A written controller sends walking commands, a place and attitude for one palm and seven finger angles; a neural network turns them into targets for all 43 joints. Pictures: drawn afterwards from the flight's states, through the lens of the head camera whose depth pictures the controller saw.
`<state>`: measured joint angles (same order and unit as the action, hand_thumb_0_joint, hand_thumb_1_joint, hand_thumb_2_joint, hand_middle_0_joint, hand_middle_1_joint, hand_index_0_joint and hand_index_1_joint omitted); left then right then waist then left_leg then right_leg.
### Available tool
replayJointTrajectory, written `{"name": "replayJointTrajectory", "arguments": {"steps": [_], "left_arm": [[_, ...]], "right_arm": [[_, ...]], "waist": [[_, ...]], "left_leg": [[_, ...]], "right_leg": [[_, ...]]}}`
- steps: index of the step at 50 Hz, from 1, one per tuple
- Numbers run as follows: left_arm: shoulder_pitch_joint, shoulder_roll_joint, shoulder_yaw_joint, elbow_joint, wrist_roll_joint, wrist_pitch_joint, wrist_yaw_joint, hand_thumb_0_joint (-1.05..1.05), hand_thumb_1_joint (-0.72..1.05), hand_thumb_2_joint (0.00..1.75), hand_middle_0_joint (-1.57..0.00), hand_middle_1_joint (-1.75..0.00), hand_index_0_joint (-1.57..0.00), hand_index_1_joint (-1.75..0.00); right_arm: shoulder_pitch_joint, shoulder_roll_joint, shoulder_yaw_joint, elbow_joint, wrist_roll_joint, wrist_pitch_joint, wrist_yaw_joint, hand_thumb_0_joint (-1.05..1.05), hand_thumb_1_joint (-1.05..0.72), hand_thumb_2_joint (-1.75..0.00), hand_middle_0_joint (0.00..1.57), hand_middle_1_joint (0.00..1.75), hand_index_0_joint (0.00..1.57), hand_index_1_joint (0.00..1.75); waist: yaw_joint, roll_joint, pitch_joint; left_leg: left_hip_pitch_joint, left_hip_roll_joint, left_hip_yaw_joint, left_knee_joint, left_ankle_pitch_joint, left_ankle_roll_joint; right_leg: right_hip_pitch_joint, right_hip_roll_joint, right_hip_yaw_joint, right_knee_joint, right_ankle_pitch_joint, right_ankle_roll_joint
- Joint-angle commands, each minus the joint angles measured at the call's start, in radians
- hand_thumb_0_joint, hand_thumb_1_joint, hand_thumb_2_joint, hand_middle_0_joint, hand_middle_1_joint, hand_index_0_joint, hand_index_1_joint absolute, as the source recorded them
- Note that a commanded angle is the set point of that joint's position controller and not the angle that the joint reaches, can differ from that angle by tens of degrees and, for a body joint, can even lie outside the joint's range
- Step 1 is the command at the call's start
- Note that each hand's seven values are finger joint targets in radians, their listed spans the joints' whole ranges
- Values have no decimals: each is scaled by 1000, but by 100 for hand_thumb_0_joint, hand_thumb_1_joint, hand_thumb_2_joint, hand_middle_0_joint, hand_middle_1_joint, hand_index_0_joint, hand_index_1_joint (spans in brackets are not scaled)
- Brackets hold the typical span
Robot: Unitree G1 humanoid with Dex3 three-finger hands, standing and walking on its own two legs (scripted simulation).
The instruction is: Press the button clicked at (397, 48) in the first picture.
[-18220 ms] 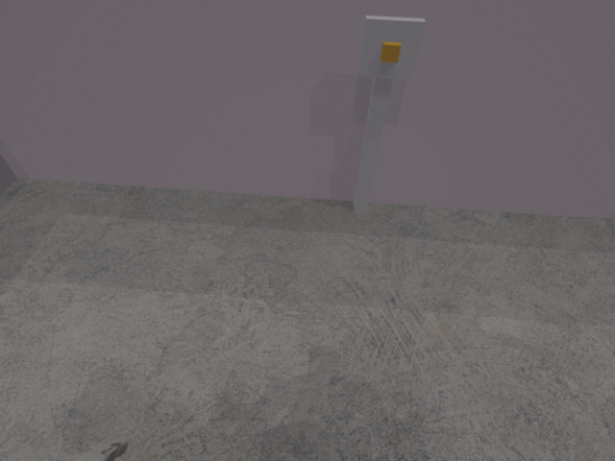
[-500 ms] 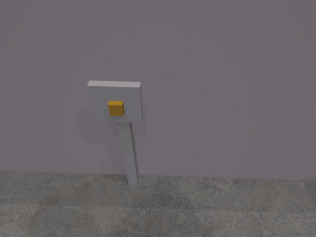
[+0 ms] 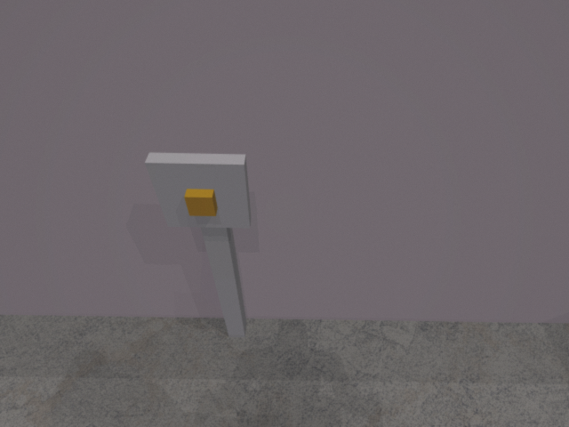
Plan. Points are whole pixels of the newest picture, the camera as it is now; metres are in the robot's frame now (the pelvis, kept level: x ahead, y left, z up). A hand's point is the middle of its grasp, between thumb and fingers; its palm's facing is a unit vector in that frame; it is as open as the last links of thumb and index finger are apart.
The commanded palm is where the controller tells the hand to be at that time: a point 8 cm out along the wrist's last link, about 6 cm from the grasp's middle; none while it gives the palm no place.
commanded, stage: raise the hand and make a fist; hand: left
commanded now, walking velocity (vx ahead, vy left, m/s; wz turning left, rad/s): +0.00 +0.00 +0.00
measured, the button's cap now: (201, 201) +0.52 +0.19 -0.02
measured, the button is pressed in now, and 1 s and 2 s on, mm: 0 0 0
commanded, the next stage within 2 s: none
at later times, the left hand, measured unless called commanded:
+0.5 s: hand out of the picture +0.14 +0.20 -0.08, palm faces +0.14 -0.99 -0.04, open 5.0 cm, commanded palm +0.12 +0.25 -0.06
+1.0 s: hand (151, 401) +0.17 +0.20 -0.06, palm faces +0.04 -1.00 -0.05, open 3.0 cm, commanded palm +0.14 +0.26 -0.04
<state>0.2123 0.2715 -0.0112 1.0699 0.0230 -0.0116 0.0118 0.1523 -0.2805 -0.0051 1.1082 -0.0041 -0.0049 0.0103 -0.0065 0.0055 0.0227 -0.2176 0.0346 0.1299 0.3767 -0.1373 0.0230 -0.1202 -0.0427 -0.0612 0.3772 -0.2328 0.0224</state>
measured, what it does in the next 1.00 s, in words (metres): lowers itself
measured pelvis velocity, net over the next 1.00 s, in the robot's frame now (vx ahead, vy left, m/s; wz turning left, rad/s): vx -0.02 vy -0.02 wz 0.03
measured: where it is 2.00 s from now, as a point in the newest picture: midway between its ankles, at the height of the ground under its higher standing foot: outside the picture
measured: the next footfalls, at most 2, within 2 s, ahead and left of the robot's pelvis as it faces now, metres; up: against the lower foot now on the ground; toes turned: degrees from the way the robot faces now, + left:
none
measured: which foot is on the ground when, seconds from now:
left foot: down 0.00-1.00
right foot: down 0.00-1.00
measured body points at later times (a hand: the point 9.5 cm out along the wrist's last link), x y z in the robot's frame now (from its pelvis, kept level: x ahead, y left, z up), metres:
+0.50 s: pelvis -0.02 -0.03 -0.11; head +0.05 -0.01 +0.33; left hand +0.12 +0.25 -0.08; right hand +0.22 -0.26 -0.17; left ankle +0.04 +0.10 -0.74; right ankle -0.02 -0.13 -0.74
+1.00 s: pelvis -0.02 -0.02 -0.10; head +0.04 +0.00 +0.34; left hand +0.16 +0.25 -0.05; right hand +0.16 -0.26 -0.18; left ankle +0.04 +0.10 -0.74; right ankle -0.02 -0.13 -0.74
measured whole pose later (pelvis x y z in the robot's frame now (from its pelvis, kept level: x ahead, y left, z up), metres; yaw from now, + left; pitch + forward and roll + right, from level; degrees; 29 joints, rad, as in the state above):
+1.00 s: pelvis -0.02 -0.02 -0.10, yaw +2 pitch +15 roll -3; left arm 0.45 0.25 0.24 0.01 -0.32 -0.45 -0.35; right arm 0.23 -0.23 -0.03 0.60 0.03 -0.21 -0.06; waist 0.00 0.03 -0.14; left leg -1.01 0.09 0.01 1.19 -0.45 0.01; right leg -0.85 -0.03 -0.13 1.16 -0.57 -0.01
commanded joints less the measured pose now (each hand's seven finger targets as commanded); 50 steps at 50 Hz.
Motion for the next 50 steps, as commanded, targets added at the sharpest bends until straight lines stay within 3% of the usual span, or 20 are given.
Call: {"name": "replayJointTrajectory", "arguments": {"steps": [1, 2, 3, 4, 5, 6, 8, 11, 13, 16, 18, 19, 21, 23, 27, 29, 34, 37, 44, 50], "left_arm": [[93, 56, 14, -29, 0, -19, 59, 0, 90, 90, -20, -30, -20, -30], [-648, 414, 363, -1391, -149, -229, 49, 0, 90, 90, -23, -33, -23, -33], [-53, 274, 268, -1086, -96, -202, 37, 0, 90, 90, -25, -36, -25, -36], [-27, 213, 243, -992, -139, -184, 71, 0, 90, 90, -28, -39, -28, -39], [172, -19, 131, -887, -165, -137, 54, 0, 90, 90, -31, -42, -31, -42], [1, 31, 172, -1004, -189, -175, 38, 0, 90, 90, -34, -45, -34, -45], [192, 15, 231, -844, -209, -278, -25, 0, 90, 90, -39, -51, -39, -51], [362, -56, 239, -703, -266, -470, -182, 0, 90, 90, -47, -60, -47, -60], [388, -33, 263, -717, -300, -605, -299, 0, 90, 90, -53, -66, -53, -66], [277, 107, 373, -851, -338, -749, -444, 0, 90, 90, -61, -75, -61, -75], [235, 148, 423, -993, -379, -762, -467, 0, 90, 90, -67, -81, -67, -81], [193, 182, 448, -1060, -396, -753, -464, 0, 90, 90, -69, -84, -69, -84], [142, 152, 426, -1221, -429, -740, -454, 0, 90, 90, -75, -90, -75, -90], [118, 122, 387, -1316, -430, -715, -438, 0, 90, 90, -81, -96, -81, -96], [108, 98, 297, -1295, -386, -592, -455, 0, 90, 90, -92, -108, -92, -108], [155, 101, 298, -1211, -380, -496, -475, 0, 90, 90, -97, -114, -97, -114], [312, 153, 438, -1182, -408, -339, -448, 0, 90, 90, -111, -129, -111, -129], [323, 120, 444, -1256, -411, -365, -380, 0, 90, 90, -119, -138, -119, -138], [214, 77, 303, -1242, -355, -502, -344, 0, 90, 90, -130, -150, -130, -150], [191, 149, 347, -1320, -371, -500, -368, 0, 90, 90, -130, -150, -130, -150]], "right_arm": [[22, -82, -23, -112, 2, -30, -15, 0, -90, -90, 20, 30, 20, 30], [57, -167, -60, -424, 45, -139, -51, 0, -90, -90, 20, 30, 20, 30], [-23, -131, -40, -417, 41, -224, -77, 0, -90, -90, 20, 30, 20, 30], [-23, -148, -42, -355, 41, -233, -85, 0, -90, -90, 20, 30, 20, 30], [20, -81, -43, -368, 57, -239, -79, 0, -90, -90, 20, 30, 20, 30], [5, -111, -54, -442, 48, -251, -72, 0, -90, -90, 20, 30, 20, 30], [-4, -105, -76, -462, 35, -257, -71, 0, -90, -90, 20, 30, 20, 30], [-44, -92, -87, -523, 25, -268, -44, 0, -90, -90, 20, 30, 20, 30], [-59, -91, -99, -563, 27, -289, -24, 0, -90, -90, 20, 30, 20, 30], [-53, -96, -111, -619, 29, -319, -2, 0, -90, -90, 20, 30, 20, 30], [-57, -83, -109, -655, 26, -325, -10, 0, -90, -90, 20, 30, 20, 30], [-41, -85, -107, -651, 22, -322, -17, 0, -90, -90, 20, 30, 20, 30], [-32, -70, -97, -663, 24, -320, -34, 0, -90, -90, 20, 30, 20, 30], [-26, -62, -92, -651, 25, -324, -53, 0, -90, -90, 20, 30, 20, 30], [-3, -73, -86, -620, 30, -319, -84, 0, -90, -90, 20, 30, 20, 30], [-2, -70, -82, -625, 38, -305, -91, 0, -90, -90, 20, 30, 20, 30], [-32, -50, -91, -673, 44, -263, -94, 0, -90, -90, 20, 30, 20, 30], [-24, -28, -89, -686, 36, -249, -86, 0, -90, -90, 20, 30, 20, 30], [1, -58, -74, -664, 25, -257, -79, 0, -90, -90, 20, 30, 20, 30], [15, -77, -71, -687, 36, -276, -93, 0, -90, -90, 20, 30, 20, 30]], "waist": [[4, -37, -3], [-84, 61, -410], [53, 229, -322], [18, 209, -262], [-16, 164, -131], [-37, 118, -9], [-8, -38, 47], [46, -245, 5], [65, -217, -100], [69, -32, -295], [84, 68, -420], [73, 84, -428], [47, 148, -469], [21, 158, -455], [-38, 81, -358], [-34, 35, -331], [58, -23, -437], [67, -10, -436], [-11, 16, -297], [14, 66, -393]], "left_leg": [[36, 122, -85, 116, 82, -26], [256, -33, -140, 38, 175, -14], [337, 20, -127, 15, 269, 2], [191, 6, -112, 17, 127, -36], [157, 11, -124, 12, 17, -20], [35, -1, -150, 35, -100, -23], [-128, -17, -144, 123, -183, -29], [-366, -30, -123, 316, -226, -37], [-450, -34, -114, 436, -211, -35], [-509, -29, -118, 591, -158, -29], [-514, -24, -109, 653, -147, -16], [-524, -15, -119, 677, -154, -12], [-484, -6, -128, 706, -134, -1], [-495, 1, -134, 732, -122, 7], [-563, 9, -153, 757, -136, 19], [-597, 7, -156, 751, -141, 19], [-547, -5, -159, 688, -42, 8], [-507, -5, -153, 657, -9, 2], [-562, 2, -167, 664, -177, 5], [-506, -2, -166, 627, -217, 8]], "right_leg": [[-98, -121, 127, -62, 201, -26], [-55, 13, -15, 71, 274, -54], [-148, 30, -23, 118, 117, -63], [-146, 31, -55, 116, 36, -59], [-217, 36, -63, 106, 19, -46], [-264, 31, -61, 106, -8, -37], [-379, 46, -77, 147, -120, -35], [-552, 51, -68, 312, -252, -35], [-596, 42, -29, 408, -247, -39], [-629, 32, 42, 542, -186, -50], [-636, 29, 87, 577, -191, -43], [-649, 38, 101, 590, -211, -41], [-659, 42, 104, 598, -177, -40], [-674, 46, 109, 596, -149, -40], [-731, 53, 101, 584, -135, -30], [-710, 53, 115, 556, -142, -20], [-561, 43, 81, 559, 9, -10], [-563, 48, 37, 578, 59, -12], [-735, 62, 34, 567, -211, -31], [-697, 61, 41, 545, -267, -38]]}}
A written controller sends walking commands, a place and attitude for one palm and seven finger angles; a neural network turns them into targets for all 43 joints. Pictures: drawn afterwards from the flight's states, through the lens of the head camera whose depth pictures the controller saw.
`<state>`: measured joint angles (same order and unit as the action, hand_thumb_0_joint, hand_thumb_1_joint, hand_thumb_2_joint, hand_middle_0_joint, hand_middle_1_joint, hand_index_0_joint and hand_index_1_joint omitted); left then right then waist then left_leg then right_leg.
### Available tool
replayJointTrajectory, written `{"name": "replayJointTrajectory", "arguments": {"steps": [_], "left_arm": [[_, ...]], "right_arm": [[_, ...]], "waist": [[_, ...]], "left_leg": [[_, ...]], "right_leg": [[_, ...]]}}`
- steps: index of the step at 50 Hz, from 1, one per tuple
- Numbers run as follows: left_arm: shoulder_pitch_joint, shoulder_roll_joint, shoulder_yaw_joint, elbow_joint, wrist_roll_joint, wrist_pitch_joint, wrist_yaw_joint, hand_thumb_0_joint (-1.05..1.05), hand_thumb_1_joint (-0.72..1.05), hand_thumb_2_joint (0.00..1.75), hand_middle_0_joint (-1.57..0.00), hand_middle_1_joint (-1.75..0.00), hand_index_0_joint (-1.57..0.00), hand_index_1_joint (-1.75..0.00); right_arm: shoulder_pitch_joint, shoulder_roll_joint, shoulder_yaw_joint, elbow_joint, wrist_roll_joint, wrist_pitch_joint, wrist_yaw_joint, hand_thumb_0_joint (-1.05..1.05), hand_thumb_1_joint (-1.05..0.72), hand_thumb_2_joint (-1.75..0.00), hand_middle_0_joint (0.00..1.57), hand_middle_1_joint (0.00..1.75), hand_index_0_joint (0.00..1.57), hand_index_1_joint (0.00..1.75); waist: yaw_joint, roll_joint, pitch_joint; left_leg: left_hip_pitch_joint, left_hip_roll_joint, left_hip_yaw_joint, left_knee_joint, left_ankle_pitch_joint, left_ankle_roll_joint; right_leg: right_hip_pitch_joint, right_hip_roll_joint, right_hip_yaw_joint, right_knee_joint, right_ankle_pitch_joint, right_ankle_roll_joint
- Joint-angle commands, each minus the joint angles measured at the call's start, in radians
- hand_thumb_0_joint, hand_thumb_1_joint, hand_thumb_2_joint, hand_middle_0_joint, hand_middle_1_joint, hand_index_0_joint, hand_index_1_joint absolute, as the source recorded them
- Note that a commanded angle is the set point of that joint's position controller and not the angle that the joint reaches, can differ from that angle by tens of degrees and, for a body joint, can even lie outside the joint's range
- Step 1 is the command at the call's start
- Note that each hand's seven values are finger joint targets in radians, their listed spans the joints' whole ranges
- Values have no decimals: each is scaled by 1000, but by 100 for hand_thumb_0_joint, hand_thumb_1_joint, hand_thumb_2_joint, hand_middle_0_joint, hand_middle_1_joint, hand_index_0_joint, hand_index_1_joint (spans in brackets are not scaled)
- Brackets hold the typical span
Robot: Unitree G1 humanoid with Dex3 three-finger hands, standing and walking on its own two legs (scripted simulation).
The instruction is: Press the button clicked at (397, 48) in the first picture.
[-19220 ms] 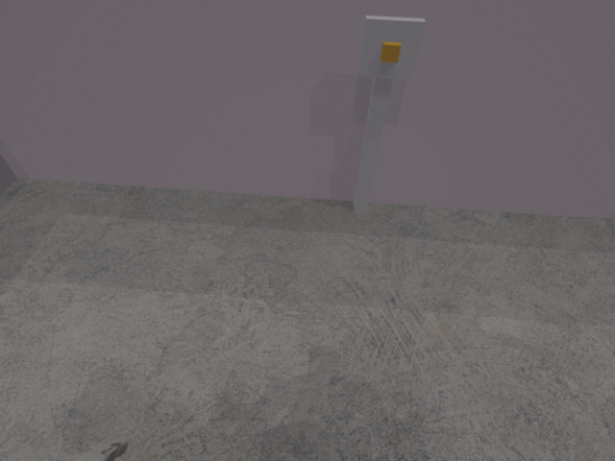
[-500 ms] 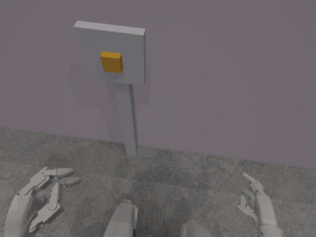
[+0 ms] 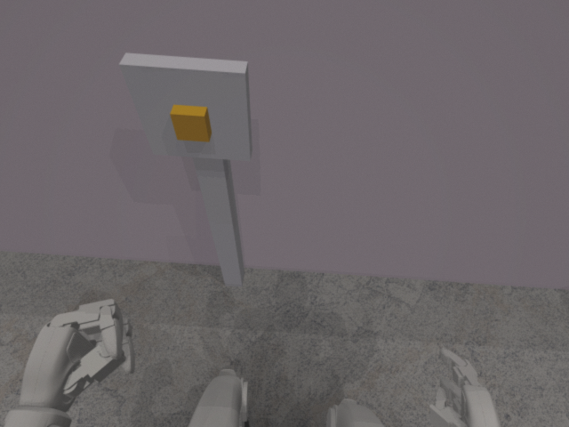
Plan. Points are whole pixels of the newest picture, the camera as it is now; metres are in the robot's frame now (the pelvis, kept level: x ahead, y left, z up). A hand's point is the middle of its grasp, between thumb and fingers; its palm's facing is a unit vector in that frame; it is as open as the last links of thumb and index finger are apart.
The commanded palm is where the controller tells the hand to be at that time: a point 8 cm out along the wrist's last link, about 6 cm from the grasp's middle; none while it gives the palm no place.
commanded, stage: raise the hand and make a fist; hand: left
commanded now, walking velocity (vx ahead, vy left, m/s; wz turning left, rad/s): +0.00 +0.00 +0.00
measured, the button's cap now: (192, 122) +0.55 +0.19 +0.09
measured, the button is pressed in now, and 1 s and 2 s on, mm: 0 0 0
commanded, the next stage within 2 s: aim a knuckle at the button in 1.02 s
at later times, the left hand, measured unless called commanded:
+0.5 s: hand (105, 324) +0.22 +0.22 +0.08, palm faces +0.02 -1.00 -0.06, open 3.1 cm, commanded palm +0.20 +0.28 +0.08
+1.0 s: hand (126, 309) +0.24 +0.20 +0.08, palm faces +0.00 -1.00 -0.05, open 3.1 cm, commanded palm +0.21 +0.26 +0.08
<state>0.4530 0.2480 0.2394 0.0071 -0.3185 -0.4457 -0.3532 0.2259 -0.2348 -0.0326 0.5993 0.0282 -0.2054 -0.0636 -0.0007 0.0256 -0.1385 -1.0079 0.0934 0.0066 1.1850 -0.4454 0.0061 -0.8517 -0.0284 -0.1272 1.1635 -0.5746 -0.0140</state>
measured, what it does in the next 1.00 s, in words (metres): stands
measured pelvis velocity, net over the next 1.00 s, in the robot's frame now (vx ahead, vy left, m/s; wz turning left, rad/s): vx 0.02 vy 0.00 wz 0.01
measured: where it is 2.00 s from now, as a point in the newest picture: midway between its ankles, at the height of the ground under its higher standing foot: outside the picture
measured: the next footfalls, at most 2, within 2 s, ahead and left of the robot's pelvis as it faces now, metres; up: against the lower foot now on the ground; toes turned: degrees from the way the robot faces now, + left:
none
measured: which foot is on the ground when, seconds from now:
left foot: down 0.00-1.00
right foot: down 0.00-1.00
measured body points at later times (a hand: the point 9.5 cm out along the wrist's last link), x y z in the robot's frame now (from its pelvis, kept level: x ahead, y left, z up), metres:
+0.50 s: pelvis +0.00 +0.02 +0.02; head +0.06 +0.04 +0.46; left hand +0.21 +0.28 +0.08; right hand +0.19 -0.21 -0.05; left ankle +0.07 +0.12 -0.64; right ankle +0.00 -0.12 -0.64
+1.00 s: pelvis +0.02 +0.00 +0.02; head +0.07 +0.01 +0.47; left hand +0.23 +0.26 +0.08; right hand +0.19 -0.24 -0.05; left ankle +0.07 +0.12 -0.64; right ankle +0.00 -0.12 -0.64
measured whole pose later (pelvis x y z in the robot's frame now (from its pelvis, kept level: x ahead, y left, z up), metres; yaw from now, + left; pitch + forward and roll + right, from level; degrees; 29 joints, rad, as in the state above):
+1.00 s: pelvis +0.02 +0.00 +0.02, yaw +0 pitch +13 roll -3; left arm 0.37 0.26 0.21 0.01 -0.29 -0.36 -0.29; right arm 0.24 -0.23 0.01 0.54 0.03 -0.16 -0.05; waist -0.01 0.03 -0.13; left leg -0.87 0.08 0.02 1.07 -0.43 0.01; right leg -0.71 -0.03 -0.12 1.03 -0.54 -0.01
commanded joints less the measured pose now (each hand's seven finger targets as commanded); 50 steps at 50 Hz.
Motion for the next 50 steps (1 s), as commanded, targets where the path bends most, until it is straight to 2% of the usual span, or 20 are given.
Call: {"name": "replayJointTrajectory", "arguments": {"steps": [1, 3, 4, 5, 9, 12, 15, 17, 18, 19, 22, 24, 27, 29, 32, 37, 42, 44, 47, 50], "left_arm": [[-34, 181, 110, -282, -31, -63, 8, 0, 90, 90, -130, -150, -130, -150], [-17, 165, 108, -295, -30, -47, 38, 0, 90, 90, -130, -150, -130, -150], [-14, 167, 114, -287, -27, -37, 53, 0, 90, 90, -130, -150, -130, -150], [-4, 144, 96, -284, -24, -27, 64, 0, 90, 90, -130, -150, -130, -150], [-16, 111, 43, -222, 6, 28, 84, 0, 90, 90, -130, -150, -130, -150], [-44, 113, 18, -218, 24, 48, 78, 0, 90, 90, -130, -150, -130, -150], [-96, 147, 39, -254, 19, 38, 71, 0, 90, 90, -130, -150, -130, -150], [-108, 145, 44, -268, 15, 24, 76, 0, 90, 90, -130, -150, -130, -150], [-114, 151, 55, -278, 9, 17, 79, 0, 90, 90, -130, -150, -130, -150], [-119, 167, 69, -274, 12, 12, 86, 0, 90, 90, -130, -150, -130, -150], [-113, 142, 48, -279, 16, 11, 93, 0, 90, 90, -130, -150, -130, -150], [-107, 142, 46, -239, 20, 30, 89, 0, 90, 90, -130, -150, -130, -150], [-115, 138, 36, -231, 20, 55, 77, 0, 90, 90, -130, -150, -130, -150], [-125, 145, 42, -216, 15, 67, 71, 0, 90, 90, -130, -150, -130, -150], [-144, 155, 54, -256, 11, 58, 77, 0, 90, 90, -130, -150, -130, -150], [-122, 139, 61, -215, 5, 39, 88, 0, 90, 90, -130, -150, -130, -150], [-126, 132, 43, -197, 13, 31, 78, 0, 90, 90, -130, -150, -130, -150], [-133, 145, 50, -187, 10, 28, 74, 0, 90, 90, -130, -150, -130, -150], [-147, 149, 51, -213, 7, 15, 68, 0, 90, 90, -130, -150, -130, -150], [-148, 152, 59, -217, 4, 8, 71, 0, 90, 90, -130, -150, -130, -150]], "right_arm": [[-63, -119, -42, -181, 4, -76, -19, 0, -90, -90, 20, 30, 20, 30], [-67, -112, -37, -184, 6, -69, -18, 0, -90, -90, 20, 30, 20, 30], [-70, -110, -37, -182, 5, -64, -18, 0, -90, -90, 20, 30, 20, 30], [-71, -108, -35, -187, 5, -59, -15, 0, -90, -90, 20, 30, 20, 30], [-63, -117, -27, -193, 4, -40, -10, 0, -90, -90, 20, 30, 20, 30], [-50, -126, -22, -208, 5, -34, -10, 0, -90, -90, 20, 30, 20, 30], [-42, -131, -16, -218, 1, -37, -12, 0, -90, -90, 20, 30, 20, 30], [-39, -129, -12, -218, 1, -39, -13, 0, -90, -90, 20, 30, 20, 30], [-40, -128, -10, -218, -1, -41, -13, 0, -90, -90, 20, 30, 20, 30], [-36, -130, -8, -215, -2, -40, -12, 0, -90, -90, 20, 30, 20, 30], [-36, -127, -6, -215, -2, -38, -9, 0, -90, -90, 20, 30, 20, 30], [-33, -130, -6, -212, -3, -33, -7, 0, -90, -90, 20, 30, 20, 30], [-29, -134, -7, -213, 2, -29, -7, 0, -90, -90, 20, 30, 20, 30], [-28, -136, -7, -213, 2, -27, -11, 0, -90, -90, 20, 30, 20, 30], [-27, -134, -8, -212, 2, -30, -11, 0, -90, -90, 20, 30, 20, 30], [-26, -130, -11, -205, 0, -23, -5, 0, -90, -90, 20, 30, 20, 30], [-22, -132, -14, -207, 0, -16, 0, 0, -90, -90, 20, 30, 20, 30], [-23, -134, -14, -203, -2, -13, -1, 0, -90, -90, 20, 30, 20, 30], [-24, -134, -15, -207, 1, -13, -5, 0, -90, -90, 20, 30, 20, 30], [-28, -129, -13, -207, 0, -10, -5, 0, -90, -90, 20, 30, 20, 30]], "waist": [[20, 80, -251], [23, 91, -228], [24, 72, -223], [22, 85, -207], [-3, 68, -134], [-16, 47, -119], [-11, 46, -151], [-11, 48, -149], [-4, 69, -161], [-3, 55, -161], [-3, 98, -173], [-6, 66, -165], [-11, 71, -162], [-12, 30, -160], [-4, 78, -185], [-3, 38, -165], [-8, 55, -169], [-11, 17, -166], [-10, 48, -183], [-4, 46, -184]], "left_leg": [[306, -61, -43, -197, 96, 23], [328, -62, -48, -226, 87, 21], [327, -60, -54, -232, 87, 21], [330, -62, -54, -242, 77, 19], [321, -59, -71, -277, 14, 16], [332, -59, -72, -287, -2, 18], [350, -62, -73, -286, 17, 18], [369, -60, -78, -295, 16, 16], [373, -62, -75, -292, 28, 16], [374, -61, -79, -292, 31, 15], [404, -60, -78, -301, 52, 12], [391, -60, -78, -300, 66, 14], [398, -63, -67, -302, 82, 14], [393, -63, -66, -297, 106, 17], [429, -64, -59, -302, 143, 14], [413, -66, -51, -293, 176, 13], [415, -67, -42, -283, 191, 15], [396, -67, -43, -275, 188, 17], [410, -68, -37, -273, 187, 18], [405, -68, -39, -269, 192, 19]], "right_leg": [[48, 46, 97, -237, 88, -5], [53, 52, 72, -237, 101, -6], [59, 58, 64, -235, 107, -7], [55, 57, 59, -239, 102, -6], [30, 63, 36, -248, 89, -4], [24, 61, 34, -263, 85, -1], [44, 61, 38, -264, 97, -4], [44, 63, 34, -266, 102, -5], [53, 62, 37, -265, 109, -6], [62, 67, 35, -260, 114, -9], [62, 62, 30, -260, 138, -8], [75, 65, 30, -265, 149, -6], [87, 60, 31, -282, 161, -4], [102, 64, 34, -288, 177, -3], [115, 60, 34, -290, 202, -5], [127, 60, 33, -290, 230, -4], [125, 58, 43, -290, 250, -2], [134, 61, 46, -290, 249, -1], [130, 57, 54, -293, 251, 0], [136, 58, 55, -288, 254, -2]]}}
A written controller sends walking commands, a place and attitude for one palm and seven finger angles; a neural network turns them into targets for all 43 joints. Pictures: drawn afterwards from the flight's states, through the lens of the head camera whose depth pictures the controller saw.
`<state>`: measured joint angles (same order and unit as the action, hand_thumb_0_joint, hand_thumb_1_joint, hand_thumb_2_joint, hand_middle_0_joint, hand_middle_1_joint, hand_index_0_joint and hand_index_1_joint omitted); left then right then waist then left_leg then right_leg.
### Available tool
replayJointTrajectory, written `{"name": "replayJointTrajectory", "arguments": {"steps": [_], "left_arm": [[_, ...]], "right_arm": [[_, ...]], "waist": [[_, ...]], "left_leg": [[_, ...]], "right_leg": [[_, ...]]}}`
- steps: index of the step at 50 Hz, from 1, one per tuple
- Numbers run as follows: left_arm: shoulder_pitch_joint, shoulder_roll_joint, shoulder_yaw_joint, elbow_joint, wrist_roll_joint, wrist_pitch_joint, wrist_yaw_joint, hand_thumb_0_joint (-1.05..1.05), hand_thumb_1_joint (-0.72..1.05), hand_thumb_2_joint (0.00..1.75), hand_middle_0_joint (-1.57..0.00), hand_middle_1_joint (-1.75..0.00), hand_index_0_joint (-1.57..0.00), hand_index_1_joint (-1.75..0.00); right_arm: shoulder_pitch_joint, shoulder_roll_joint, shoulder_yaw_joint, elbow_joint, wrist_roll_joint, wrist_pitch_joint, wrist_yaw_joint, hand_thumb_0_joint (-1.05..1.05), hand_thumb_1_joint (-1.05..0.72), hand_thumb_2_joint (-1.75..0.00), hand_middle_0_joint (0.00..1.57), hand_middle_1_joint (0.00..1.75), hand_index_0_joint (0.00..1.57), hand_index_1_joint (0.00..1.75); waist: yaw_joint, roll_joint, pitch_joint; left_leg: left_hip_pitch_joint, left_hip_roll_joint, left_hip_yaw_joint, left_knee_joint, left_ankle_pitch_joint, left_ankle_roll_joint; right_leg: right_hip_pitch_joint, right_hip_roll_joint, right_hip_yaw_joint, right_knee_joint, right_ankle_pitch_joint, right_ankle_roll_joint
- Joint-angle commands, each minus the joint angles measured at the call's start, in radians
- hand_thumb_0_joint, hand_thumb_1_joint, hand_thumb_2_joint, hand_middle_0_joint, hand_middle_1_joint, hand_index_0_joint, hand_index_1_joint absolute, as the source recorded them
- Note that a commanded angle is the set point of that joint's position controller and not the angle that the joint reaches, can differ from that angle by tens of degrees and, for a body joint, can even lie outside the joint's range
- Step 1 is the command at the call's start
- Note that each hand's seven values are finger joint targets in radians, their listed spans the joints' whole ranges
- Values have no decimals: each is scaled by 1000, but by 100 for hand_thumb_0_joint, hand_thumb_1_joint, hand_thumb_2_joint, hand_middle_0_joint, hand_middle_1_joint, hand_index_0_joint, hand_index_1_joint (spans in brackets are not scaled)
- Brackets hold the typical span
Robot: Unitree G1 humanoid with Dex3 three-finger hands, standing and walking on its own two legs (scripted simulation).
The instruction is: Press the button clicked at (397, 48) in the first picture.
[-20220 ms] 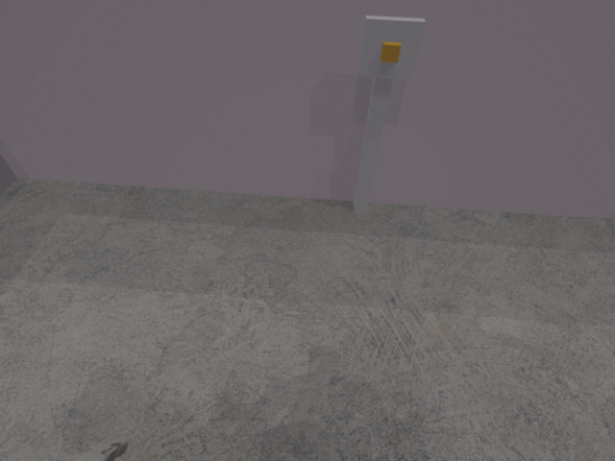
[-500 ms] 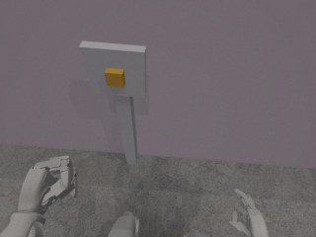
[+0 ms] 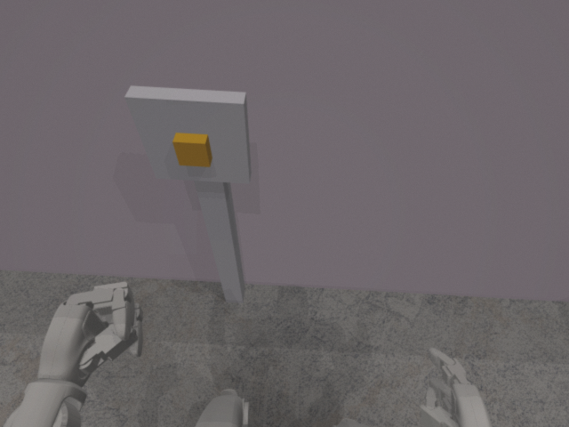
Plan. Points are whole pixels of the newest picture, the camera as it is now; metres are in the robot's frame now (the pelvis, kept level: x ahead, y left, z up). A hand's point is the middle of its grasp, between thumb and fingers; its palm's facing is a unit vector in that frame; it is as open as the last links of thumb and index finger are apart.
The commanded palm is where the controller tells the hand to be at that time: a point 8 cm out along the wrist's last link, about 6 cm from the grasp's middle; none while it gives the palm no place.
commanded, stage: raise the hand and make a fist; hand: left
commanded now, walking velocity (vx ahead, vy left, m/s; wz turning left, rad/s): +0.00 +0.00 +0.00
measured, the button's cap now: (193, 148) +0.53 +0.19 +0.06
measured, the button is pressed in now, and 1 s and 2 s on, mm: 0 0 0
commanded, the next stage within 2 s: aim a knuckle at the button in 0.02 s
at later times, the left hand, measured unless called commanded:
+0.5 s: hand (161, 281) +0.29 +0.18 +0.05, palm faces -0.03 -1.00 -0.05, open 3.1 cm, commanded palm +0.28 +0.25 +0.05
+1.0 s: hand (185, 231) +0.38 +0.17 +0.04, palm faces -0.02 -1.00 -0.02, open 3.1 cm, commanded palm +0.36 +0.23 +0.04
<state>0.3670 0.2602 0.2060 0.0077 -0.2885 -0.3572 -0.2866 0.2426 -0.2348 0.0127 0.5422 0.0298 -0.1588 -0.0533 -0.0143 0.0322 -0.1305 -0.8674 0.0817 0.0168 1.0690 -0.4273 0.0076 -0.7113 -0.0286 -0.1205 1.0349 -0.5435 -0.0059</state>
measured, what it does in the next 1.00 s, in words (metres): stands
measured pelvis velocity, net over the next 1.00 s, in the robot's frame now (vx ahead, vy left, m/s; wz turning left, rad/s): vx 0.00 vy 0.00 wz -0.03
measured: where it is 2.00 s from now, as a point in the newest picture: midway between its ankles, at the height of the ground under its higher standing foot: outside the picture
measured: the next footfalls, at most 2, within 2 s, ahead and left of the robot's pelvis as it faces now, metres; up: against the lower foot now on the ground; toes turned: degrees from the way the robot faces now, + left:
none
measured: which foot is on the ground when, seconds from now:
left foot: down 0.00-1.00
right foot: down 0.00-1.00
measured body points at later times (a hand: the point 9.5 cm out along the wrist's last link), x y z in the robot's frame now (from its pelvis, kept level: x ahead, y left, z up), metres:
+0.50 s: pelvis +0.00 -0.02 -0.01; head +0.07 -0.01 +0.44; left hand +0.29 +0.24 +0.05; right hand +0.15 -0.27 -0.10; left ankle +0.05 +0.11 -0.67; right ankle -0.02 -0.12 -0.67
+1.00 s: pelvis +0.00 +0.00 -0.01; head +0.09 +0.01 +0.43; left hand +0.38 +0.23 +0.04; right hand +0.11 -0.26 -0.12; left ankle +0.05 +0.11 -0.67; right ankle -0.02 -0.12 -0.67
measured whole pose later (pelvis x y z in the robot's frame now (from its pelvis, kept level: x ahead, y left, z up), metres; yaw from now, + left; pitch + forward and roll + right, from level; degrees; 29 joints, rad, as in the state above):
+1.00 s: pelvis +0.00 +0.00 -0.01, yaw -2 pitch +17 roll -2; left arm -0.29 0.28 0.24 0.57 -0.20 -0.40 -0.21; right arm 0.26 -0.24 0.01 0.63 0.02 -0.08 -0.04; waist -0.06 0.02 -0.13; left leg -0.96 0.09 0.05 1.09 -0.43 0.01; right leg -0.83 -0.03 -0.08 1.08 -0.55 -0.01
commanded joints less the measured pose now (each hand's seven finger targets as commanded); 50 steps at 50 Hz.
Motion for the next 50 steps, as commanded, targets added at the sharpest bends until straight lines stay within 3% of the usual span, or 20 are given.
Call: {"name": "replayJointTrajectory", "arguments": {"steps": [1, 6, 7, 10, 12, 15, 16, 19, 21, 24, 28, 31, 34, 35, 36, 39, 40, 41, 45, 50], "left_arm": [[-59, 137, 91, -218, -25, -82, 6, 0, 90, 90, -130, -150, -130, -150], [-50, 127, 82, -183, -24, -70, 2, 0, 90, 90, -130, -150, -130, -150], [-97, 112, 57, -191, -25, -72, 1, 0, 90, 90, -130, -150, -130, -150], [-199, 158, 94, -134, -22, -78, 2, 0, 90, 90, -130, -150, -130, -150], [-293, 159, 88, -113, -19, -93, -2, 0, 90, 90, -130, -150, -130, -150], [-326, 169, 101, -85, -22, -97, -8, 0, 90, 90, -130, -150, -130, -150], [-347, 160, 86, -73, -22, -90, -12, 0, 90, 90, -130, -150, -130, -150], [-385, 203, 124, -6, -23, -68, -13, 0, 90, 90, -130, -150, -130, -150], [-378, 199, 130, 21, -20, -52, -10, 0, 90, 90, -130, -150, -130, -150], [-455, 213, 144, 95, -19, -32, -1, 0, 90, 90, -130, -150, -130, -150], [-527, 202, 141, 144, -11, -48, 7, 0, 90, 90, -130, -150, -130, -150], [-568, 190, 127, 147, -6, -76, 8, 0, 90, 90, -130, -150, -130, -150], [-649, 181, 102, 184, 7, -96, 14, 0, 90, 90, -130, -150, -130, -150], [-658, 198, 118, 217, 13, -96, 17, 0, 90, 90, -130, -150, -130, -150], [-694, 194, 106, 232, 21, -99, 19, 0, 90, 90, -130, -150, -130, -150], [-761, 193, 99, 264, 33, -100, 31, 0, 90, 90, -130, -150, -130, -150], [-794, 216, 116, 255, 39, -105, 38, 0, 90, 90, -130, -150, -130, -150], [-800, 185, 90, 261, 42, -105, 43, 0, 90, 90, -130, -150, -130, -150], [-868, 212, 117, 315, 57, -111, 72, 0, 90, 90, -130, -150, -130, -150], [-965, 191, 92, 418, 83, -111, 94, 0, 90, 90, -130, -150, -130, -150]], "right_arm": [[-42, -128, -59, -149, -1, -56, -16, 0, -90, -90, 20, 30, 20, 30], [-45, -128, -60, -149, 1, -48, -18, 0, -90, -90, 20, 30, 20, 30], [-45, -130, -54, -146, 0, -52, -19, 0, -90, -90, 20, 30, 20, 30], [-33, -139, -53, -126, -5, -52, -27, 0, -90, -90, 20, 30, 20, 30], [-31, -142, -50, -111, -5, -58, -32, 0, -90, -90, 20, 30, 20, 30], [-32, -142, -49, -107, -5, -63, -33, 0, -90, -90, 20, 30, 20, 30], [-33, -141, -48, -106, -4, -65, -33, 0, -90, -90, 20, 30, 20, 30], [-21, -148, -48, -93, -4, -59, -35, 0, -90, -90, 20, 30, 20, 30], [-21, -145, -49, -96, -3, -49, -30, 0, -90, -90, 20, 30, 20, 30], [-10, -150, -48, -85, -3, -35, -29, 0, -90, -90, 20, 30, 20, 30], [1, -151, -53, -77, -3, -23, -25, 0, -90, -90, 20, 30, 20, 30], [9, -151, -59, -70, -5, -19, -19, 0, -90, -90, 20, 30, 20, 30], [23, -157, -61, -49, -9, -13, -17, 0, -90, -90, 20, 30, 20, 30], [26, -160, -63, -47, -8, -9, -16, 0, -90, -90, 20, 30, 20, 30], [27, -160, -62, -41, -7, -5, -16, 0, -90, -90, 20, 30, 20, 30], [37, -163, -65, -35, -9, 6, -14, 0, -90, -90, 20, 30, 20, 30], [42, -163, -67, -31, -10, 10, -14, 0, -90, -90, 20, 30, 20, 30], [43, -158, -67, -32, -11, 13, -11, 0, -90, -90, 20, 30, 20, 30], [56, -162, -67, -23, -14, 29, -5, 0, -90, -90, 20, 30, 20, 30], [72, -162, -65, -9, -16, 54, 3, 0, -90, -90, 20, 30, 20, 30]], "waist": [[7, 48, -196], [1, 17, -181], [-10, 38, -169], [-23, -20, -163], [-35, -2, -167], [-14, 24, -224], [-18, 36, -230], [-11, 1, -256], [-1, 21, -268], [-12, -24, -244], [-18, -10, -248], [-16, 11, -289], [-36, -1, -287], [-33, -19, -286], [-39, 7, -278], [-40, 13, -305], [-34, 31, -334], [-37, 39, -344], [-34, 28, -364], [-51, 31, -356]], "left_leg": [[270, -57, -47, -152, 177, 17], [246, -58, -40, -146, 153, 19], [243, -60, -41, -140, 145, 19], [197, -57, -43, -110, 126, 22], [193, -56, -41, -96, 116, 23], [204, -57, -35, -92, 140, 23], [212, -58, -32, -92, 146, 24], [199, -55, -30, -90, 175, 24], [208, -58, -19, -97, 203, 22], [185, -54, -20, -97, 196, 23], [194, -56, -13, -100, 212, 20], [230, -55, -12, -100, 244, 20], [231, -51, -19, -91, 247, 23], [220, -50, -19, -92, 232, 21], [222, -50, -20, -93, 227, 20], [240, -49, -25, -92, 234, 21], [261, -47, -25, -91, 257, 18], [280, -48, -26, -95, 261, 17], [283, -44, -34, -93, 275, 13], [277, -42, -35, -84, 265, 10]], "right_leg": [[-7, 58, 48, -159, 228, -9], [-10, 56, 57, -171, 209, -3], [-23, 53, 61, -172, 204, -3], [-43, 53, 79, -171, 175, 1], [-63, 49, 88, -168, 158, 1], [-34, 46, 99, -160, 179, -3], [-33, 45, 101, -163, 191, -2], [5, 45, 111, -160, 230, 1], [27, 38, 114, -160, 283, 4], [24, 42, 114, -163, 281, 7], [22, 36, 114, -159, 321, 9], [19, 40, 104, -141, 360, 5], [-12, 45, 98, -129, 358, 3], [-18, 44, 98, -130, 341, 5], [-30, 43, 98, -128, 333, 2], [-42, 45, 89, -119, 327, -2], [-41, 44, 88, -111, 347, -4], [-48, 44, 85, -113, 347, -3], [-55, 49, 78, -102, 347, -6], [-94, 50, 75, -97, 334, -7]]}}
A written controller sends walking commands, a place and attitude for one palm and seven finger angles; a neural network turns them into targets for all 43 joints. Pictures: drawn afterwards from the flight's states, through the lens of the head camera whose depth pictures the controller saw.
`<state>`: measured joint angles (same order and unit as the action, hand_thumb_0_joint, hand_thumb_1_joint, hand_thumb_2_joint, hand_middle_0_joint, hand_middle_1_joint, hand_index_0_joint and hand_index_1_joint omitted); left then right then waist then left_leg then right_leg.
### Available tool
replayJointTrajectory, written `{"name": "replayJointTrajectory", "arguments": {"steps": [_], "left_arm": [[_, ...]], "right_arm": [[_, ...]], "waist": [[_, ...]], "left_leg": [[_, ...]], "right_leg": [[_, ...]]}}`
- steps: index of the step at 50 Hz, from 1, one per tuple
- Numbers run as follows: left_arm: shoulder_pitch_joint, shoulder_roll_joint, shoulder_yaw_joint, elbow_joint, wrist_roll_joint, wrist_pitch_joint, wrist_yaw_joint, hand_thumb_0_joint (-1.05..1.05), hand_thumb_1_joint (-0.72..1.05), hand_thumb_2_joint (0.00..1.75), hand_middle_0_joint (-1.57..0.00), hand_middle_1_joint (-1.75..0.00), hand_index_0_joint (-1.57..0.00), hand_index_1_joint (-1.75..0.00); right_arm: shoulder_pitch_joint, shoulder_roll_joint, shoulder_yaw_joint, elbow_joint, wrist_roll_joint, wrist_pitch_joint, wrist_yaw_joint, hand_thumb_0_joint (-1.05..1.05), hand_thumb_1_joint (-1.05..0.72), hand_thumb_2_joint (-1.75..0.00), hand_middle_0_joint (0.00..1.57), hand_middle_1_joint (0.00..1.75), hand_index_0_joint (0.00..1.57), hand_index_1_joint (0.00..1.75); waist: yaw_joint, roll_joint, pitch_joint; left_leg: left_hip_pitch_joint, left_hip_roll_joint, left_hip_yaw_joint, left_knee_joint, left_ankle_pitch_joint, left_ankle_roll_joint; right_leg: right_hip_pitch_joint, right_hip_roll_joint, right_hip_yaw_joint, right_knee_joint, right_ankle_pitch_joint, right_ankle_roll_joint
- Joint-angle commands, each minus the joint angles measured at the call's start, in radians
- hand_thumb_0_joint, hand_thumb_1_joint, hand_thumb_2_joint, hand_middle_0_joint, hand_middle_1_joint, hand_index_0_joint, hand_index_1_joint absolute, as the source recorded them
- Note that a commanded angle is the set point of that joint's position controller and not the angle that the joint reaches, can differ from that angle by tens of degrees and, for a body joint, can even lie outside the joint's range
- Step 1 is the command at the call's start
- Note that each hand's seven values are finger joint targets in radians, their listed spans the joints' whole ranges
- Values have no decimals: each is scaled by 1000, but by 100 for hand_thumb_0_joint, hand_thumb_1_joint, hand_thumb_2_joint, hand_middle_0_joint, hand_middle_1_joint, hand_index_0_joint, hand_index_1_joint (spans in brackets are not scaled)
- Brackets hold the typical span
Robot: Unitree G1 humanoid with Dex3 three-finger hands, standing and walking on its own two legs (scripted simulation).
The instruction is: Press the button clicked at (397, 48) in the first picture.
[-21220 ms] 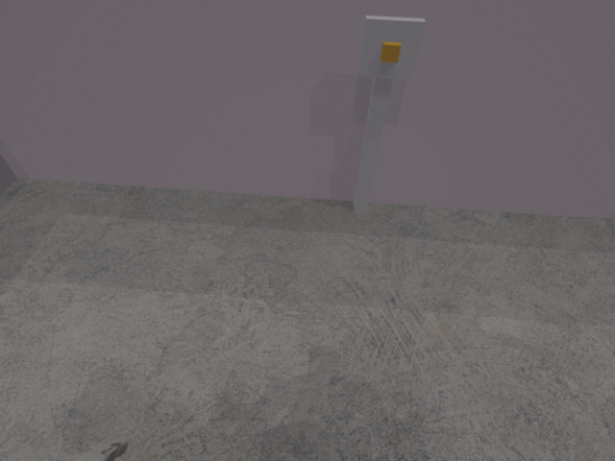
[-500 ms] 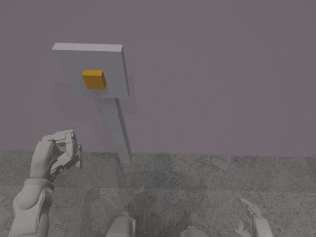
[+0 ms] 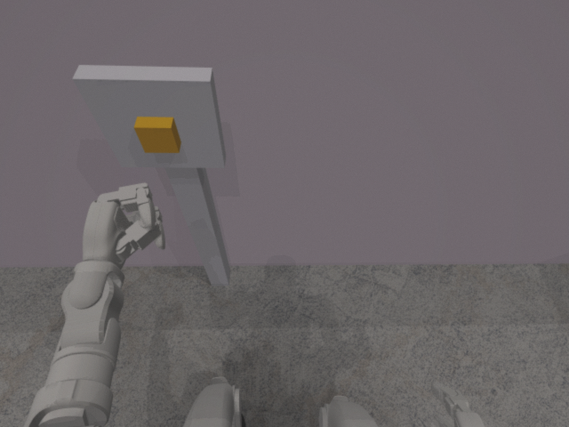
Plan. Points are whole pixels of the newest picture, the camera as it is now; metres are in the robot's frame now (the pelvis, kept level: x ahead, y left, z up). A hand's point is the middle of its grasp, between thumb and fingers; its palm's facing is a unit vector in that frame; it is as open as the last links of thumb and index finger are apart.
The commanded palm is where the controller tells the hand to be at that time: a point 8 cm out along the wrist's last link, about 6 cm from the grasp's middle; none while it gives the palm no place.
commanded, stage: aim a knuckle at the button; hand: left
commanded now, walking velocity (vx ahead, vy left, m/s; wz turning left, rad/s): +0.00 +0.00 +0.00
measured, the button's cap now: (159, 133) +0.52 +0.20 +0.07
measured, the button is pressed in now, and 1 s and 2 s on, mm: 0 0 7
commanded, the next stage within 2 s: press the button with the knuckle in 1.08 s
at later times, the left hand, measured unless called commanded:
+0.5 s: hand (177, 187) +0.44 +0.17 +0.04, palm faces +0.02 -1.00 -0.03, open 3.1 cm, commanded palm +0.40 +0.22 +0.04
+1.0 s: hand (172, 202) +0.43 +0.18 +0.03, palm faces +0.03 -1.00 +0.00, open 3.1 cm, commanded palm +0.40 +0.23 +0.04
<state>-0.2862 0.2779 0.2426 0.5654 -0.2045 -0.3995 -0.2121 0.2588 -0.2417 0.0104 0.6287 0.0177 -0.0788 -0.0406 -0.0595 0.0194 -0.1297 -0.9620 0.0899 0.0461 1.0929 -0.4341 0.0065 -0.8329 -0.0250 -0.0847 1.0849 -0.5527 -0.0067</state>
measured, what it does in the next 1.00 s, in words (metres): stands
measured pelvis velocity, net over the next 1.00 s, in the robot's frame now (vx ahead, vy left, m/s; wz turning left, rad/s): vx -0.01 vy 0.00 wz -0.01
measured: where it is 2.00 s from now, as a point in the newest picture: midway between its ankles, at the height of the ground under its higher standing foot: outside the picture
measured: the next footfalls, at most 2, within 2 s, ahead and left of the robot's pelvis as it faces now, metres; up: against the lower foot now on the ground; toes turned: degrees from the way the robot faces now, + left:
none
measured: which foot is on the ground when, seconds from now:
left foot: down 0.00-1.00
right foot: down 0.00-1.00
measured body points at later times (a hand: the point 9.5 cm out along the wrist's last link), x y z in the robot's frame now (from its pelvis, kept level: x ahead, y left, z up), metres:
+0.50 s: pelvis -0.01 +0.01 -0.01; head +0.10 +0.01 +0.43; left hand +0.43 +0.22 +0.05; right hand +0.04 -0.26 -0.13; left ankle +0.05 +0.12 -0.66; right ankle -0.02 -0.12 -0.66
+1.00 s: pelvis -0.01 +0.00 -0.01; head +0.10 +0.02 +0.43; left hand +0.42 +0.23 +0.03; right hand +0.08 -0.27 -0.12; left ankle +0.05 +0.12 -0.66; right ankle -0.02 -0.12 -0.66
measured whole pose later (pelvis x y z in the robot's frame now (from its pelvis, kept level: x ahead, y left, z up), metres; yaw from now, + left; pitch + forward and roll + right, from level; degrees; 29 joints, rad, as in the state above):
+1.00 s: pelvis -0.01 +0.00 -0.01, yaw +0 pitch +20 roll -2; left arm -0.59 0.32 0.30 0.94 -0.14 -0.48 -0.19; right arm 0.27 -0.25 0.00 0.63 0.01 0.04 -0.01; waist -0.10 0.01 -0.14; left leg -1.05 0.10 0.03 1.13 -0.43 0.01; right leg -0.92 -0.02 -0.09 1.13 -0.55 -0.01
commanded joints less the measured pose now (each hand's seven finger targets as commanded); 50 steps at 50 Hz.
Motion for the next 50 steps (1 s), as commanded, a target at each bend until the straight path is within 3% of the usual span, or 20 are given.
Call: {"name": "replayJointTrajectory", "arguments": {"steps": [1, 4, 8, 11, 14, 16, 18, 20, 22, 24, 27, 29, 31, 34, 36, 40, 43, 44, 47, 50], "left_arm": [[-345, 164, 43, -103, 3, -65, 21, 0, 90, 90, -130, -150, -130, -150], [-411, 217, 85, -35, 12, -72, 25, 0, 90, 90, -130, -150, -130, -150], [-485, 185, 58, -38, 21, -100, 29, 0, 90, 90, -130, -150, -130, -150], [-589, 159, 26, 18, 35, -112, 43, 0, 90, 90, -130, -150, -130, -150], [-698, 232, 81, 140, 52, -117, 61, 0, 90, 90, -130, -150, -130, -150], [-735, 230, 79, 168, 67, -128, 66, 0, 90, 90, -130, -150, -130, -150], [-726, 229, 85, 143, 72, -145, 71, 0, 90, 90, -130, -150, -130, -150], [-652, 257, 117, 126, 72, -152, 75, 0, 90, 90, -130, -150, -130, -150], [-586, 229, 100, 80, 65, -148, 74, 0, 90, 90, -130, -150, -130, -150], [-514, 199, 88, 108, 59, -127, 73, 0, 90, 90, -130, -150, -130, -150], [-523, 229, 108, 160, 55, -96, 74, 0, 90, 90, -130, -150, -130, -150], [-571, 263, 136, 134, 56, -110, 78, 0, 90, 90, -130, -150, -130, -150], [-644, 278, 141, 80, 55, -150, 80, 0, 90, 90, -130, -150, -130, -150], [-677, 243, 96, -10, 52, -209, 68, 0, 90, 90, -130, -150, -130, -150], [-650, 237, 82, 26, 53, -211, 52, 0, 90, 90, -130, -150, -130, -150], [-591, 175, 34, 190, 46, -144, 13, 0, 90, 90, -130, -150, -130, -150], [-616, 192, 54, 242, 31, -104, 5, 0, 90, 90, -130, -150, -130, -150], [-619, 228, 88, 250, 28, -109, 8, 0, 90, 90, -130, -150, -130, -150], [-711, 271, 114, 154, 41, -158, 30, 0, 90, 90, -130, -150, -130, -150], [-698, 285, 125, 58, 50, -209, 53, 0, 90, 90, -130, -150, -130, -150]], "right_arm": [[61, -156, -61, -91, -4, -19, -8, 0, -90, -90, 20, 30, 20, 30], [75, -164, -61, -85, -8, -3, -7, 0, -90, -90, 20, 30, 20, 30], [87, -158, -66, -81, -10, 10, 3, 0, -90, -90, 20, 30, 20, 30], [101, -159, -66, -61, -12, 21, 7, 0, -90, -90, 20, 30, 20, 30], [119, -171, -63, -36, -19, 35, 3, 0, -90, -90, 20, 30, 20, 30], [122, -169, -65, -40, -21, 42, 4, 0, -90, -90, 20, 30, 20, 30], [128, -167, -68, -47, -27, 49, 11, 0, -90, -90, 20, 30, 20, 30], [133, -171, -73, -61, -30, 61, 20, 0, -90, -90, 20, 30, 20, 30], [133, -165, -75, -78, -28, 73, 29, 0, -90, -90, 20, 30, 20, 30], [139, -166, -77, -85, -25, 85, 36, 0, -90, -90, 20, 30, 20, 30], [141, -170, -73, -88, -15, 106, 30, 0, -90, -90, 20, 30, 20, 30], [138, -170, -70, -92, -16, 109, 23, 0, -90, -90, 20, 30, 20, 30], [132, -163, -69, -83, -17, 104, 18, 0, -90, -90, 20, 30, 20, 30], [122, -155, -71, -79, -20, 91, 16, 0, -90, -90, 20, 30, 20, 30], [123, -156, -69, -61, -19, 88, 16, 0, -90, -90, 20, 30, 20, 30], [126, -163, -69, -52, -9, 95, 15, 0, -90, -90, 20, 30, 20, 30], [122, -170, -66, -59, -7, 101, 11, 0, -90, -90, 20, 30, 20, 30], [120, -171, -64, -61, -9, 101, 10, 0, -90, -90, 20, 30, 20, 30], [108, -165, -65, -70, -14, 97, 9, 0, -90, -90, 20, 30, 20, 30], [103, -160, -67, -78, -21, 89, 15, 0, -90, -90, 20, 30, 20, 30]], "waist": [[-18, 25, -335], [-15, 1, -337], [-13, 67, -409], [-44, 60, -388], [-63, 16, -336], [-61, 42, -379], [-36, 107, -458], [-11, 116, -525], [2, 119, -551], [-10, 54, -506], [-33, -68, -367], [-29, -49, -348], [-32, 6, -387], [-39, 78, -459], [-41, 117, -459], [-56, 54, -352], [-61, -13, -309], [-49, -17, -305], [-40, 42, -390], [-20, 112, -504]], "left_leg": [[359, -51, -67, -108, 254, 11], [321, -52, -70, -101, 230, 14], [400, -47, -76, -92, 293, 5], [394, -43, -91, -83, 267, 5], [312, -48, -93, -72, 181, 12], [327, -49, -91, -66, 193, 11], [390, -49, -93, -66, 248, 6], [429, -45, -91, -66, 320, 2], [448, -45, -83, -71, 371, 0], [411, -46, -78, -78, 368, 6], [258, -56, -53, -91, 237, 20], [240, -59, -50, -92, 210, 22], [281, -58, -52, -86, 208, 20], [380, -54, -59, -75, 265, 17], [411, -51, -65, -76, 273, 11], [339, -54, -67, -85, 199, 14], [272, -60, -64, -81, 156, 23], [246, -62, -63, -75, 150, 25], [294, -60, -67, -59, 191, 22], [394, -55, -74, -52, 282, 13]], "right_leg": [[15, 47, 37, -151, 330, -5], [23, 50, 41, -146, 310, -7], [-10, 50, 35, -131, 337, -12], [-65, 53, 29, -128, 298, -11], [-87, 54, 34, -130, 237, -9], [-101, 52, 38, -118, 240, -9], [-96, 53, 34, -105, 265, -16], [-64, 56, 33, -96, 318, -19], [-25, 60, 31, -97, 369, -18], [-2, 65, 29, -110, 387, -14], [44, 62, 45, -148, 351, 3], [48, 59, 54, -150, 333, 1], [30, 57, 60, -146, 318, -1], [12, 60, 59, -135, 345, -8], [-12, 62, 54, -138, 338, -10], [-43, 60, 48, -161, 286, -7], [-37, 56, 50, -167, 263, -2], [-23, 54, 58, -165, 259, -4], [-32, 53, 60, -134, 280, -7], [-22, 58, 56, -108, 335, -12]]}}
